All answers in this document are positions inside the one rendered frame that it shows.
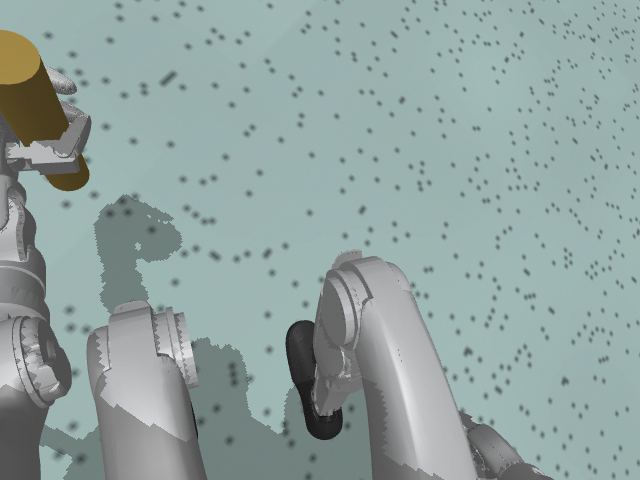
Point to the can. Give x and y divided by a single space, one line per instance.
30 105

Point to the right robot foot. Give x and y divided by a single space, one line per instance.
302 364

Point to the left robot arm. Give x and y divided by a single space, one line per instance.
34 369

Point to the left robot hand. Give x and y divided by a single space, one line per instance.
47 156

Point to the right robot hand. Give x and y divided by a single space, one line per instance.
492 454

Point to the right robot arm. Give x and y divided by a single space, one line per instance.
523 471

